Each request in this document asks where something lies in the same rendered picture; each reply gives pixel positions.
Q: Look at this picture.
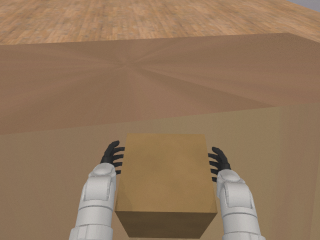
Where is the left robot hand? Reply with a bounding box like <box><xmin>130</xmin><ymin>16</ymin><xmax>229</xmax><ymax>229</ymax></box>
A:
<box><xmin>100</xmin><ymin>140</ymin><xmax>125</xmax><ymax>175</ymax></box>

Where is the right robot hand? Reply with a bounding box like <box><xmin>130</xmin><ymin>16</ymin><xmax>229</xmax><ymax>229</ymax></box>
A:
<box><xmin>208</xmin><ymin>147</ymin><xmax>231</xmax><ymax>182</ymax></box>

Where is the right robot forearm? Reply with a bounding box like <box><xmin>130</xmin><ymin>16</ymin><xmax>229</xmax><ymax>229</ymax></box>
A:
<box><xmin>216</xmin><ymin>169</ymin><xmax>266</xmax><ymax>240</ymax></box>

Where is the left robot forearm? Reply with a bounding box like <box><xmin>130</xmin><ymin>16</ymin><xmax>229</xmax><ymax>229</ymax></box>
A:
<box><xmin>69</xmin><ymin>162</ymin><xmax>116</xmax><ymax>240</ymax></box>

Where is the carton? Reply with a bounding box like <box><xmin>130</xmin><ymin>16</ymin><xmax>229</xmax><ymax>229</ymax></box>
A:
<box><xmin>114</xmin><ymin>133</ymin><xmax>218</xmax><ymax>239</ymax></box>

